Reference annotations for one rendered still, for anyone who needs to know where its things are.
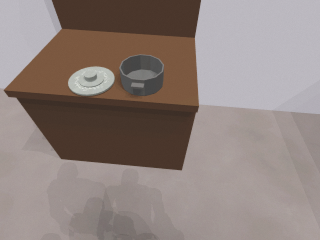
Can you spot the lid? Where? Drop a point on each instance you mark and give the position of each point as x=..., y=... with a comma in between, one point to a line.
x=80, y=86

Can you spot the pot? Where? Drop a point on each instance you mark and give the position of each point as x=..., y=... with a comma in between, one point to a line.
x=142, y=75

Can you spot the table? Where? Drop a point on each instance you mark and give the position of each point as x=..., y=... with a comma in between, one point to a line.
x=116, y=127

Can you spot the knob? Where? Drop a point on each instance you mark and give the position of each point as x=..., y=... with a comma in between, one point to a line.
x=90, y=75

